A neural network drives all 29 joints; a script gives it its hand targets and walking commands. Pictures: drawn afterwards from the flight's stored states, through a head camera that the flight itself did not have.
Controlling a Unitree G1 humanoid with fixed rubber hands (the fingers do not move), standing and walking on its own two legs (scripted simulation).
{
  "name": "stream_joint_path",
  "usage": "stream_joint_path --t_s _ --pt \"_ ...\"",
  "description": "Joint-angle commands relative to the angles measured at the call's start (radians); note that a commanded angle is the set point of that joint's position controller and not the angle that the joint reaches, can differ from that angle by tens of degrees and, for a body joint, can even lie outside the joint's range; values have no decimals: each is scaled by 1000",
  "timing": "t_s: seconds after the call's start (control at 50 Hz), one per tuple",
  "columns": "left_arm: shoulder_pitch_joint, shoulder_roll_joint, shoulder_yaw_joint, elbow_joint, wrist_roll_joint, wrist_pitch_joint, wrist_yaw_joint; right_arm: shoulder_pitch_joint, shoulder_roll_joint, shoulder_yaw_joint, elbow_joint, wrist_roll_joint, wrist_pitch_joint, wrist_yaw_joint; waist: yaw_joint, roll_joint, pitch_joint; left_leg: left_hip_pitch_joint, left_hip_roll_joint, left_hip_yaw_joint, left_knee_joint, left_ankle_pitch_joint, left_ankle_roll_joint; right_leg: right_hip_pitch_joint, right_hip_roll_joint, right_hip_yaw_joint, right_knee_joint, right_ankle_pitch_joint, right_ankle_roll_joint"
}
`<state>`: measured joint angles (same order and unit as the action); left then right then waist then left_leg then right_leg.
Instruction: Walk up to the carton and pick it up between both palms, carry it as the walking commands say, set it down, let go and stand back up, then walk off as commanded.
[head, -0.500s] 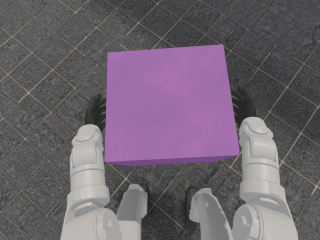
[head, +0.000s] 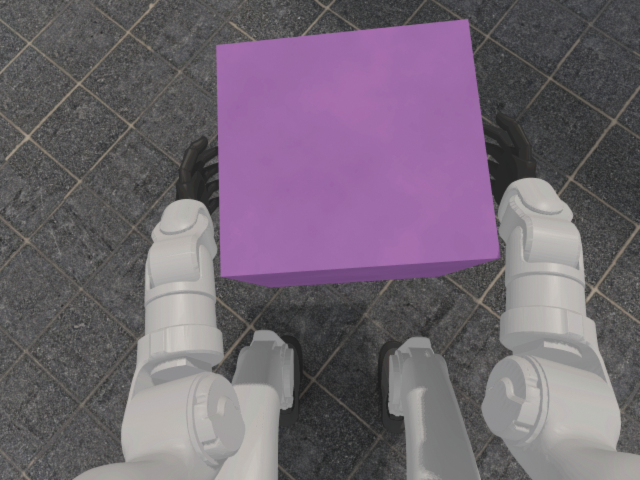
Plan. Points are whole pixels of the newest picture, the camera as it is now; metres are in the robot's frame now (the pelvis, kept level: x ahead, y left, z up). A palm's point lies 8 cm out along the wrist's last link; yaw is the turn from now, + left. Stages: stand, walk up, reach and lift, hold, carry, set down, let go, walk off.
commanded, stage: set down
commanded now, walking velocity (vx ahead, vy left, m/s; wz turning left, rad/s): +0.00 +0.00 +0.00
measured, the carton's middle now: (348, 182) +0.49 +0.01 -0.17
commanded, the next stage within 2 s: none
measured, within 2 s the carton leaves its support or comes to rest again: rests again in 1.74 s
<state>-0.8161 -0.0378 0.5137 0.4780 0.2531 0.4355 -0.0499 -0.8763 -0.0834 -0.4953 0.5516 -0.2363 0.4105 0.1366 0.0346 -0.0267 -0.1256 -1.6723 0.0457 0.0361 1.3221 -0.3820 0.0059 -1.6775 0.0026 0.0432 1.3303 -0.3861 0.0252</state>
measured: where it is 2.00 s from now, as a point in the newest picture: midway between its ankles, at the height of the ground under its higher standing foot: (339, 399)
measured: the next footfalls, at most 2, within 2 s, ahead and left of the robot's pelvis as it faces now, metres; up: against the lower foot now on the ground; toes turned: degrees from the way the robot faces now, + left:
none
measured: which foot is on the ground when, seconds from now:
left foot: down 0.00-1.00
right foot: down 0.00-1.00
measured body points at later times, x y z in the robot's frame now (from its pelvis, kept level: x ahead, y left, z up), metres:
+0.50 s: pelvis -0.01 -0.01 -0.07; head +0.30 -0.02 +0.26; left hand +0.47 +0.20 -0.17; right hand +0.51 -0.18 -0.18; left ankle +0.09 +0.12 -0.57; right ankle +0.09 -0.13 -0.57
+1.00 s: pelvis -0.04 -0.01 -0.13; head +0.35 +0.01 +0.08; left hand +0.51 +0.21 -0.30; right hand +0.54 -0.17 -0.30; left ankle +0.09 +0.12 -0.57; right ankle +0.09 -0.13 -0.57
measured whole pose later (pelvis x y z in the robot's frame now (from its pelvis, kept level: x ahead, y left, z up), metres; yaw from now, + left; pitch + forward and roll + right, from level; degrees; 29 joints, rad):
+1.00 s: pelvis -0.04 -0.01 -0.13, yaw +1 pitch +32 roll +0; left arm -1.36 0.24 0.38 0.54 0.02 0.45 0.05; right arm -1.40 -0.33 -0.36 0.58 -0.02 0.43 0.02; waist 0.05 0.01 0.54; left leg -1.93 0.02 -0.02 1.87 -0.50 -0.02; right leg -1.92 0.00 0.02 1.88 -0.52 0.02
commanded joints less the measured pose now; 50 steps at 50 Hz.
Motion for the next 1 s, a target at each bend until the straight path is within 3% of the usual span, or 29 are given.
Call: stream_joint_path --t_s 0.0,0.04,0.06,0.1,0.12,0.14,0.2,0.24,0.26,0.32,0.36,0.38,0.4,0.42,0.44,0.46,0.48,0.5,0.58,0.6,0.64,0.72,0.74,0.86,0.88,0.9,0.94,0.96,0.98 --pt "-681 -817 -609 -3 -231 -41 -283 -604 938 592 4 206 -14 273 11 -2 -1055 673 -167 -2 -72 263 -4 349 160 -88 -101 160 -9" --pt "-716 -784 -588 6 -225 -43 -285 -609 940 591 31 203 -7 263 30 -28 -1047 605 -171 0 -58 261 2 356 163 -93 -81 161 -1" --pt "-731 -756 -566 21 -221 -45 -288 -606 926 567 54 198 -5 263 14 -40 -1012 558 -171 7 -43 223 3 318 161 -94 -73 131 2" --pt "-737 -783 -587 36 -233 -47 -278 -647 918 571 44 210 -21 253 19 9 -1044 584 -169 -13 -26 264 6 281 162 -89 -35 156 -3" --pt "-717 -796 -600 2 -248 -50 -273 -628 955 619 8 223 -18 252 32 -44 -1130 620 -173 -5 -12 310 -1 348 165 -101 -27 202 5" --pt "-725 -748 -592 20 -233 -47 -284 -610 925 604 9 223 -19 248 22 2 -1114 562 -177 12 10 308 4 337 160 -82 -27 222 6" --pt "-769 -742 -564 62 -234 -59 -279 -662 916 578 49 212 -20 232 24 -17 -1034 487 -176 13 33 263 8 257 159 -92 1 163 13" --pt "-744 -730 -552 51 -241 -59 -290 -641 928 597 46 220 -14 216 30 -58 -1088 422 -184 21 53 267 6 351 154 -81 10 217 17" --pt "-772 -753 -601 -9 -282 -63 -288 -647 941 640 -16 235 -20 208 1 -80 -1191 480 -178 -5 57 300 4 401 161 -88 37 272 20" --pt "-775 -697 -553 57 -257 -58 -292 -694 918 624 1 237 -25 199 41 -44 -1116 395 -176 17 86 260 13 327 156 -78 62 229 24" --pt "-835 -675 -562 17 -278 -64 -291 -727 904 630 -16 239 -22 190 30 -80 -1125 381 -173 16 112 263 10 312 154 -79 79 218 24" --pt "-842 -697 -569 50 -274 -62 -288 -730 894 611 15 231 -23 186 22 -23 -1107 373 -182 17 114 243 8 284 153 -76 83 186 17" --pt "-815 -678 -555 59 -271 -63 -289 -743 921 639 -16 253 -23 178 55 -59 -1124 384 -179 27 130 251 12 301 150 -69 82 197 21" --pt "-839 -674 -552 51 -267 -60 -289 -733 899 610 21 235 -22 182 23 -40 -1089 345 -185 19 138 268 11 258 151 -76 93 206 16" --pt "-842 -696 -554 51 -287 -62 -290 -729 927 643 12 241 -20 173 30 -95 -1162 327 -180 22 148 248 7 356 150 -76 103 236 22" --pt "-868 -667 -547 53 -280 -62 -292 -737 897 601 23 238 -21 170 38 -37 -1118 288 -184 26 154 226 8 310 145 -70 120 201 15" --pt "-898 -673 -565 31 -300 -69 -290 -771 899 618 8 233 -24 169 8 -83 -1144 322 -180 12 155 252 12 284 151 -88 133 221 27" --pt "-874 -656 -548 71 -285 -63 -294 -764 897 611 15 244 -23 166 26 -30 -1134 270 -183 39 180 220 11 296 143 -66 131 206 19" --pt "-948 -618 -543 32 -303 -58 -290 -813 868 608 5 252 -16 163 19 -70 -1148 256 -180 26 194 188 11 274 149 -87 172 177 18" --pt "-956 -605 -515 92 -283 -53 -290 -817 875 596 43 243 -9 164 47 -55 -1113 199 -178 52 209 142 13 278 141 -73 167 139 15" --pt "-946 -654 -535 85 -303 -52 -283 -841 880 602 23 248 -11 165 18 -62 -1153 233 -182 41 222 190 11 275 141 -85 188 182 16" --pt "-1015 -628 -557 46 -321 -58 -264 -912 851 622 23 274 -17 162 35 -66 -1201 256 -177 39 263 189 4 229 141 -106 243 144 13" --pt "-1035 -608 -551 71 -309 -51 -257 -910 818 594 52 264 -20 163 19 -31 -1170 272 -173 28 268 165 6 164 141 -114 262 115 12" --pt "-1214 -545 -642 -27 -388 -50 -222 -1056 750 679 -20 356 -14 164 26 -17 -1441 423 -155 43 378 181 -2 257 117 -123 343 101 1" --pt "-1192 -595 -674 -19 -402 -42 -223 -1104 762 706 -63 379 -15 163 46 -12 -1515 448 -165 47 381 207 -3 311 123 -122 347 126 3" --pt "-1224 -550 -670 -6 -408 -35 -219 -1124 699 704 -39 374 -13 162 21 -26 -1519 471 -160 24 392 180 -4 295 119 -142 378 106 7" --pt "-1236 -564 -724 -63 -447 -33 -215 -1145 704 742 -81 411 -8 154 24 -36 -1692 548 -164 28 432 243 -10 452 119 -136 402 196 6" --pt "-1331 -576 -782 -237 -503 -40 -204 -1175 691 776 -194 468 -5 148 0 28 -1868 754 -159 28 460 405 -19 487 113 -150 430 315 17" --pt "-1373 -519 -716 -132 -475 -36 -191 -1223 639 725 -87 450 0 141 -14 9 -1656 654 -139 22 480 328 -15 330 105 -162 446 207 16"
